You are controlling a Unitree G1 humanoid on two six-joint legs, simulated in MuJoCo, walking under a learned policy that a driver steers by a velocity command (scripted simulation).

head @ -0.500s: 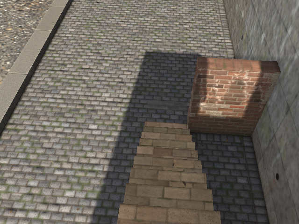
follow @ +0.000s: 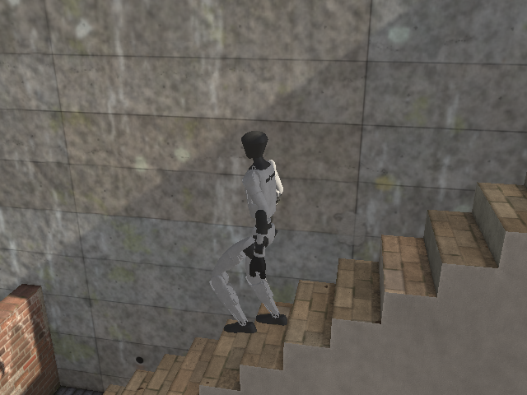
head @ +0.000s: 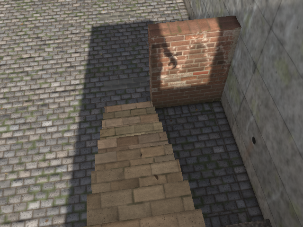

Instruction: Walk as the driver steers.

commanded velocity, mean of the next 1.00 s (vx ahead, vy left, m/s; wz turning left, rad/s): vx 0.50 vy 0.00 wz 0.35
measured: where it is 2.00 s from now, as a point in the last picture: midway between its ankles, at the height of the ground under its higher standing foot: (137, 161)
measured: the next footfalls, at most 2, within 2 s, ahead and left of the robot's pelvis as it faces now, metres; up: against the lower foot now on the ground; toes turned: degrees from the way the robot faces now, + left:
left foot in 0.22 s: +0.23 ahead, +0.14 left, -0.19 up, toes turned -5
right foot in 0.58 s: +0.48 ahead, -0.08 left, -0.38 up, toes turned +12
